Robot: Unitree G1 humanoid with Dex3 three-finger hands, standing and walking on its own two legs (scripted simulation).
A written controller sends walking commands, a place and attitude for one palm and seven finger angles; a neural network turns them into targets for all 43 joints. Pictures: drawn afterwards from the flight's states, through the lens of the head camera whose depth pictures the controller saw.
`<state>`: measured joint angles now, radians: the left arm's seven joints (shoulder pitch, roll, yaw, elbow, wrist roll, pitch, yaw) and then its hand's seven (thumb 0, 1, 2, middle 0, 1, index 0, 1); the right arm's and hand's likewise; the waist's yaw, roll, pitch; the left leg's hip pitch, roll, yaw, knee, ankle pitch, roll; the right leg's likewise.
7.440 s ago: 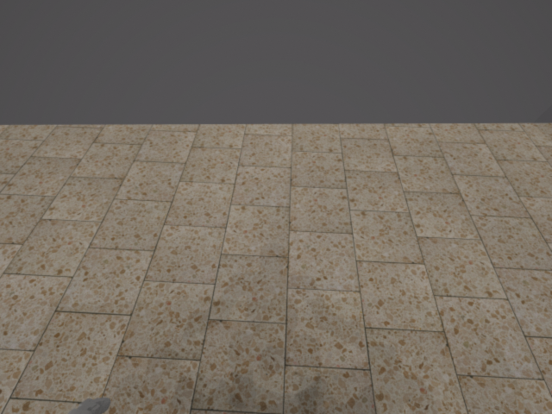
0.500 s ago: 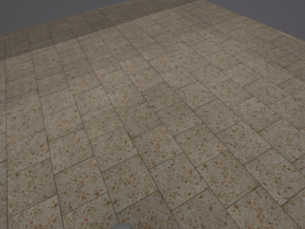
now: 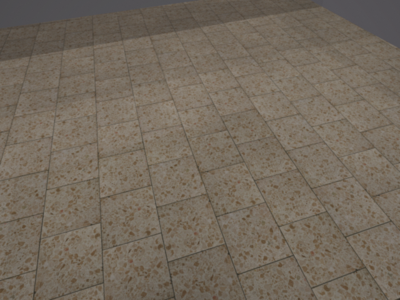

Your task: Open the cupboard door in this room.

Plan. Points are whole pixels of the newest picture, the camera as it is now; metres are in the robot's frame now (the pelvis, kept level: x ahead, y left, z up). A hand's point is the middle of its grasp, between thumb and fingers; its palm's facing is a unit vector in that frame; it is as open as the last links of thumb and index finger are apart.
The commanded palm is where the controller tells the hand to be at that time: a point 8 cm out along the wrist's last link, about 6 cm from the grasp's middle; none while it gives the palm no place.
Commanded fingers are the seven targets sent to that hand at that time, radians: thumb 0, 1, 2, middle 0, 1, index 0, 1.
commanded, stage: turn or walk to find it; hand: left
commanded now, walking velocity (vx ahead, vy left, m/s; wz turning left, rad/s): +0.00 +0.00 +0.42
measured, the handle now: out of the picture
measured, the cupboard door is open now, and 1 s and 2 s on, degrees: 0 0 0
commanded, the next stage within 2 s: none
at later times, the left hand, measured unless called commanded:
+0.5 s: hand out of the picture -0.05 +0.21 -0.18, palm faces +0.29 -0.93 -0.23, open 7.4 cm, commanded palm none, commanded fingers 0.00 0.90 0.90 -0.20 -0.30 -0.20 -0.30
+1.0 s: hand out of the picture -0.02 +0.19 -0.14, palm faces +0.43 -0.86 -0.29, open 7.4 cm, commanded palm none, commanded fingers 0.00 0.90 0.90 -0.20 -0.30 -0.20 -0.30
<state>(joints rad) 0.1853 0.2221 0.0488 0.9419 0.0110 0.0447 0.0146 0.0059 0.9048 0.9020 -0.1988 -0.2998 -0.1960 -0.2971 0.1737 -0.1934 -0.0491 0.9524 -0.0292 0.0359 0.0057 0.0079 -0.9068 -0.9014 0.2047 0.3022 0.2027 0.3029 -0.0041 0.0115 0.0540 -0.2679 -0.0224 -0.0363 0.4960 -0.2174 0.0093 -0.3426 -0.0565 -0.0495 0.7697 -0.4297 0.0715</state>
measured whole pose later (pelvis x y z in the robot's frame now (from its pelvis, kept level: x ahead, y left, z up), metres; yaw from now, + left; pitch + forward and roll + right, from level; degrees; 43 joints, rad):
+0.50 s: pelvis -0.03 +0.01 -0.01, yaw +15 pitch +0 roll +0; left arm 0.24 0.22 0.05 0.97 0.02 0.03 0.02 0.00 0.90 0.90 -0.20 -0.30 -0.20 -0.30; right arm 0.18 -0.22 -0.06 0.98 -0.02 0.04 0.02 0.01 -0.91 -0.90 0.20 0.30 0.20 0.30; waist 0.02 -0.03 0.08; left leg -0.26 0.03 0.07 0.59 -0.31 -0.03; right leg -0.30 -0.18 -0.24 0.67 -0.34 0.03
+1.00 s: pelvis -0.04 -0.03 +0.00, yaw +26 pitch +0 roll +2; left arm 0.15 0.17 0.03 0.90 0.02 0.01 0.02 0.00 0.90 0.90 -0.20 -0.30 -0.20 -0.30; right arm 0.22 -0.23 -0.08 0.97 -0.02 0.07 0.01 0.01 -0.91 -0.90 0.20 0.30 0.20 0.30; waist -0.02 0.06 0.06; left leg -0.41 -0.05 -0.07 0.87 -0.45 -0.02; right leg -0.26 -0.05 -0.11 0.59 -0.32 -0.03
